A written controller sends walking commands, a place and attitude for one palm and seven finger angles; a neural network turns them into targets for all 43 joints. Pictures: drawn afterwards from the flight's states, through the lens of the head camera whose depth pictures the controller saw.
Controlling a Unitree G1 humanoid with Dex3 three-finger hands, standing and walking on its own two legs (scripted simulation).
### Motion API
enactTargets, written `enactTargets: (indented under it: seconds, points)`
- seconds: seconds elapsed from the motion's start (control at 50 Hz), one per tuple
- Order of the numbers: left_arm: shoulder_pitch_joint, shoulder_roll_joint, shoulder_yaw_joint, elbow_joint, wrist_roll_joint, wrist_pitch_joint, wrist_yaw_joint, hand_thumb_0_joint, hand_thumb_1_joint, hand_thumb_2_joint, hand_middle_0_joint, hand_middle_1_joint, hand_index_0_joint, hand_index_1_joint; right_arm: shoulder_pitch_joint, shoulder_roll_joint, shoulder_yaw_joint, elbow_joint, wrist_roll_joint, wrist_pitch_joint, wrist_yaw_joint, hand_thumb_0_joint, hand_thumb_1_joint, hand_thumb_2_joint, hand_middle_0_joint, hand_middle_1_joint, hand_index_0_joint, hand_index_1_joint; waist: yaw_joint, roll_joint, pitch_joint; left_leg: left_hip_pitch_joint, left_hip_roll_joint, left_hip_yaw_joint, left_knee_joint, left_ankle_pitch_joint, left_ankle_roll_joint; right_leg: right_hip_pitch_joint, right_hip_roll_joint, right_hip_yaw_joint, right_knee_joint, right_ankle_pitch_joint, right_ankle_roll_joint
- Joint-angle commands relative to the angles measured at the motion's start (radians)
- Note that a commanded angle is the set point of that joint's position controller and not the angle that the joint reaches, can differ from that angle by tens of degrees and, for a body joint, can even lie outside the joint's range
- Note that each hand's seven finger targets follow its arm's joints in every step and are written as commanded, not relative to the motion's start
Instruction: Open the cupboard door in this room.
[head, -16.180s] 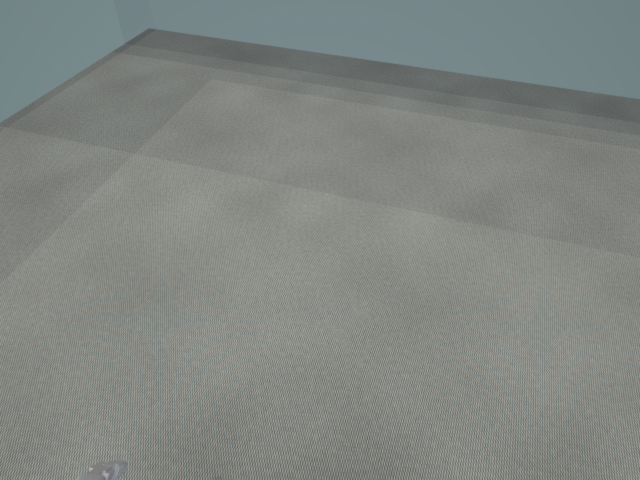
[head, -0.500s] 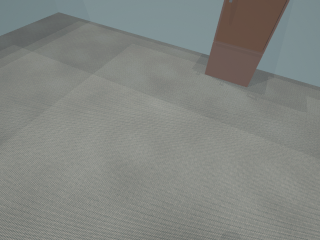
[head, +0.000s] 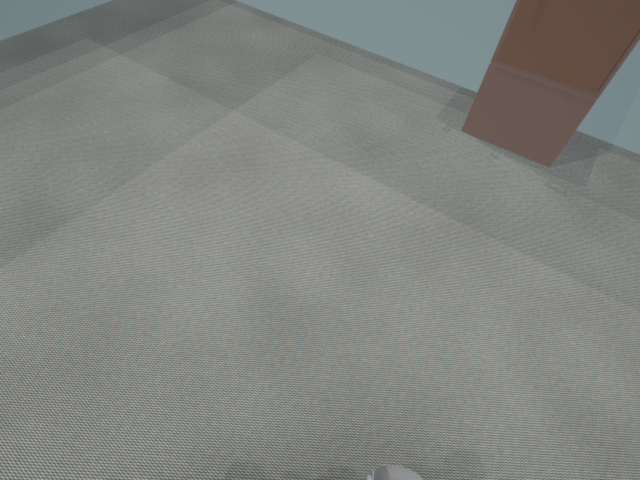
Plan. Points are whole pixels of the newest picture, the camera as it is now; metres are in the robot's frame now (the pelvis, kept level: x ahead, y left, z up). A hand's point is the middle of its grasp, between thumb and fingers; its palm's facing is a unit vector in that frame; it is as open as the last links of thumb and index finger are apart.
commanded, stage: turn or walk to find it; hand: left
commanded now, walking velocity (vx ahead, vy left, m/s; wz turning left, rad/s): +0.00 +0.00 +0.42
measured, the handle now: out of the picture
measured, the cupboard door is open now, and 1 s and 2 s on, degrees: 0 0 0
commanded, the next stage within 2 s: none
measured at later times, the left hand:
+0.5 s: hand out of the picture +0.01 +0.14 -0.15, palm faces +0.24 -0.93 -0.28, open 7.4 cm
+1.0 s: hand out of the picture -0.08 +0.18 -0.16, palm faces +0.47 -0.85 -0.25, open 7.4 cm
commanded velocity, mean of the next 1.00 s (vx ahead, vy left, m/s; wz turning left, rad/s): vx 0.00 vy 0.00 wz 0.42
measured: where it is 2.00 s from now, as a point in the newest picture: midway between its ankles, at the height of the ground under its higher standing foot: outside the picture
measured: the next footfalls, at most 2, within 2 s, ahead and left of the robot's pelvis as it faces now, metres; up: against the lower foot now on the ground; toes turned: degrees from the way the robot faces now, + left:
right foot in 0.28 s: +0.04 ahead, -0.15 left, +0.00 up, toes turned +4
left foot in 0.74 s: -0.05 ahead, +0.08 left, +0.00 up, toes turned +25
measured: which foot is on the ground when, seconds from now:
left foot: down 0.00-0.28, up 0.30-0.72, down 0.74-1.00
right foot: up 0.00-0.26, down 0.28-0.76, up 0.78-1.00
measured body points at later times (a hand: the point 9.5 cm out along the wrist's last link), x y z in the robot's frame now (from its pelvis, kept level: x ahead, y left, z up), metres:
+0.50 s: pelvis +0.00 -0.07 +0.01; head +0.03 -0.09 +0.45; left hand +0.00 +0.19 -0.12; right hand +0.11 -0.31 -0.16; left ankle -0.07 +0.08 -0.64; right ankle +0.00 -0.15 -0.73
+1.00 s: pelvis -0.03 -0.04 +0.01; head +0.00 -0.01 +0.45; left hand -0.10 +0.23 -0.15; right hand +0.17 -0.21 -0.13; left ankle -0.08 +0.06 -0.73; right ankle +0.02 -0.18 -0.67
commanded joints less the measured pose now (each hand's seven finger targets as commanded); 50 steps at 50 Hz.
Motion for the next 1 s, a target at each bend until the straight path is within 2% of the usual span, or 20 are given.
enactTargets:
  seconds: [0.0,0.14,0.22,0.24,0.26,0.28,0.3,0.34,0.38,0.5,0.6,0.64,0.68,0.7,0.72,0.74,0.76,0.82,0.86,0.98]
  points:
    - [-0.014,0.063,0.007,-0.079,-0.002,-0.041,0.007,0.0,0.9,0.9,-0.2,-0.3,-0.2,-0.3,0.037,-0.195,-0.038,-0.053,0.006,-0.022,-0.018,0.0,-0.9,-0.9,0.2,0.3,0.2,0.3,-0.003,0.126,-0.117,0.209,0.25,-0.303,-0.223,0.411,0.125,-0.084,0.01,0.059,-0.006,0.009,0.015]
    - [-0.037,0.048,0.001,-0.11,-0.01,-0.043,0.015,0.0,0.9,0.9,-0.2,-0.3,-0.2,-0.3,0.039,-0.211,-0.054,-0.063,0.0,-0.005,-0.011,0.0,-0.9,-0.9,0.2,0.3,0.2,0.3,-0.021,0.2,-0.126,0.199,0.24,-0.354,-0.18,0.499,0.133,0.038,0.048,0.054,-0.242,-0.033,0.015]
    - [0.099,0.072,0.01,-0.078,-0.012,-0.058,0.019,0.0,0.9,0.9,-0.2,-0.3,-0.2,-0.3,-0.022,-0.203,-0.06,-0.09,0.009,0.004,-0.003,0.0,-0.9,-0.9,0.2,0.3,0.2,0.3,0.041,0.145,-0.142,0.028,0.16,-0.328,-0.099,0.347,0.058,0.314,0.059,0.02,-0.604,0.205,0.004]
    - [0.128,0.12,0.017,-0.075,-0.003,-0.066,0.024,0.0,0.9,0.9,-0.2,-0.3,-0.2,-0.3,-0.023,-0.162,-0.056,-0.097,0.017,0.003,0.002,0.0,-0.9,-0.9,0.2,0.3,0.2,0.3,0.051,0.039,-0.14,-0.093,0.097,-0.272,-0.01,0.178,0.005,0.427,-0.042,0.11,-0.698,0.232,-0.02]
    - [0.133,0.199,0.033,-0.081,0.01,-0.074,0.03,0.0,0.9,0.9,-0.2,-0.3,-0.2,-0.3,-0.015,-0.101,-0.044,-0.122,0.019,0.002,0.008,0.0,-0.9,-0.9,0.2,0.3,0.2,0.3,0.049,-0.213,-0.121,-0.265,-0.036,-0.12,0.169,-0.11,-0.063,0.479,-0.277,0.361,-0.75,0.266,-0.112]
    - [0.118,0.216,0.036,-0.1,0.003,-0.071,0.028,0.0,0.9,0.9,-0.2,-0.3,-0.2,-0.3,-0.05,-0.131,-0.052,-0.133,0.009,0.015,0.004,0.0,-0.9,-0.9,0.2,0.3,0.2,0.3,0.064,-0.222,-0.093,-0.265,-0.038,-0.108,0.363,-0.301,-0.073,0.355,-0.385,0.411,-0.774,0.316,-0.204]
    - [0.094,0.19,0.041,-0.106,0.001,-0.071,0.034,0.0,0.9,0.9,-0.2,-0.3,-0.2,-0.3,-0.067,-0.148,-0.058,-0.128,0.003,0.03,0.003,0.0,-0.9,-0.9,0.2,0.3,0.2,0.3,0.053,-0.218,-0.063,-0.259,-0.013,-0.135,0.503,-0.293,-0.068,0.279,-0.366,0.407,-0.782,0.313,-0.226]
    - [0.02,0.13,0.019,-0.12,0.0,-0.076,0.028,0.0,0.9,0.9,-0.2,-0.3,-0.2,-0.3,-0.037,-0.135,-0.056,-0.084,0.003,0.037,0.015,0.0,-0.9,-0.9,0.2,0.3,0.2,0.3,0.001,-0.081,-0.01,-0.256,0.017,-0.122,0.631,-0.171,-0.079,0.253,-0.252,0.225,-0.727,0.412,-0.192]
    - [0.03,0.11,0.01,-0.12,0.0,-0.084,0.026,0.0,0.9,0.9,-0.2,-0.3,-0.2,-0.3,-0.014,-0.121,-0.049,-0.067,0.006,0.041,0.02,0.0,-0.9,-0.9,0.2,0.3,0.2,0.3,-0.003,-0.116,-0.023,-0.245,0.025,-0.095,0.654,-0.11,-0.097,0.278,-0.213,0.129,-0.706,0.515,-0.171]
    - [0.144,0.14,0.02,-0.075,0.009,-0.081,0.027,0.0,0.9,0.9,-0.2,-0.3,-0.2,-0.3,-0.115,-0.117,-0.032,-0.084,0.01,0.041,0.019,0.0,-0.9,-0.9,0.2,0.3,0.2,0.3,0.052,-0.135,-0.04,-0.217,0.043,-0.043,0.475,-0.166,-0.119,0.384,-0.242,0.087,-0.677,0.642,-0.192]
    - [0.188,0.184,0.031,-0.043,0.015,-0.072,0.025,0.0,0.9,0.9,-0.2,-0.3,-0.2,-0.3,-0.173,-0.106,-0.015,-0.097,0.021,0.028,0.017,0.0,-0.9,-0.9,0.2,0.3,0.2,0.3,0.083,-0.168,-0.077,-0.121,0.038,0.011,0.25,-0.212,-0.102,0.427,-0.266,0.07,-0.628,0.722,-0.208]
    - [0.19,0.192,0.033,-0.035,0.015,-0.068,0.024,0.0,0.9,0.9,-0.2,-0.3,-0.2,-0.3,-0.156,-0.107,-0.01,-0.095,0.022,0.021,0.015,0.0,-0.9,-0.9,0.2,0.3,0.2,0.3,0.074,-0.17,-0.103,-0.071,0.026,0.04,0.134,-0.169,-0.093,0.443,-0.258,0.049,-0.59,0.753,-0.19]
    - [0.164,0.19,0.035,-0.03,0.007,-0.065,0.024,0.0,0.9,0.9,-0.2,-0.3,-0.2,-0.3,-0.104,-0.119,-0.011,-0.081,0.02,0.011,0.014,0.0,-0.9,-0.9,0.2,0.3,0.2,0.3,0.038,-0.158,-0.126,0.063,0.03,0.055,-0.065,-0.019,-0.08,0.392,-0.24,0.0,-0.52,0.689,-0.136]
    - [0.15,0.176,0.033,-0.033,-0.001,-0.061,0.021,0.0,0.9,0.9,-0.2,-0.3,-0.2,-0.3,-0.067,-0.152,-0.019,-0.071,0.019,0.002,0.017,0.0,-0.9,-0.9,0.2,0.3,0.2,0.3,0.012,-0.07,-0.153,0.203,0.071,0.013,-0.192,0.135,-0.064,0.298,-0.209,-0.044,-0.424,0.579,-0.088]
    - [0.171,0.123,0.028,-0.061,-0.007,-0.054,0.016,0.0,0.9,0.9,-0.2,-0.3,-0.2,-0.3,-0.034,-0.251,-0.042,-0.073,0.008,-0.008,0.014,0.0,-0.9,-0.9,0.2,0.3,0.2,0.3,-0.002,0.188,-0.188,0.373,0.281,-0.242,-0.198,0.42,0.022,0.07,-0.099,-0.11,-0.254,0.219,-0.016]
    - [0.129,0.084,0.005,-0.091,-0.001,-0.049,0.015,0.0,0.9,0.9,-0.2,-0.3,-0.2,-0.3,0.01,-0.304,-0.054,-0.064,0.013,0.002,0.01,0.0,-0.9,-0.9,0.2,0.3,0.2,0.3,-0.026,0.314,-0.16,0.37,0.429,-0.358,-0.195,0.696,0.138,-0.059,-0.037,-0.076,-0.109,-0.225,0.013]
    - [0.054,0.093,0.004,-0.093,0.001,-0.034,0.024,0.0,0.9,0.9,-0.2,-0.3,-0.2,-0.3,0.034,-0.289,-0.054,-0.041,0.011,0.001,-0.003,0.0,-0.9,-0.9,0.2,0.3,0.2,0.3,-0.054,0.291,-0.138,0.292,0.407,-0.352,-0.203,0.67,0.159,-0.054,-0.033,0.007,-0.02,-0.215,0.014]
    - [0.055,0.095,0.016,-0.064,-0.003,-0.036,0.009,0.0,0.9,0.9,-0.2,-0.3,-0.2,-0.3,-0.081,-0.225,-0.035,-0.073,0.008,-0.002,-0.015,0.0,-0.9,-0.9,0.2,0.3,0.2,0.3,0.006,0.191,-0.068,0.219,0.289,-0.236,-0.186,0.598,0.125,-0.069,-0.027,0.04,0.056,-0.052,0.018]
    - [0.08,0.091,0.014,-0.055,-0.003,-0.036,0.005,0.0,0.9,0.9,-0.2,-0.3,-0.2,-0.3,-0.089,-0.219,-0.034,-0.078,0.011,-0.008,-0.013,0.0,-0.9,-0.9,0.2,0.3,0.2,0.3,0.019,0.178,-0.088,0.233,0.252,-0.198,-0.188,0.601,0.108,-0.056,-0.016,0.039,0.042,-0.008,0.028]
    - [0.022,0.075,0.007,-0.094,-0.006,-0.033,0.008,0.0,0.9,0.9,-0.2,-0.3,-0.2,-0.3,-0.061,-0.223,-0.049,-0.087,0.005,-0.001,-0.006,0.0,-0.9,-0.9,0.2,0.3,0.2,0.3,-0.001,0.191,-0.075,0.182,0.241,-0.257,-0.189,0.497,0.122,0.012,0.014,0.031,-0.145,-0.019,0.033]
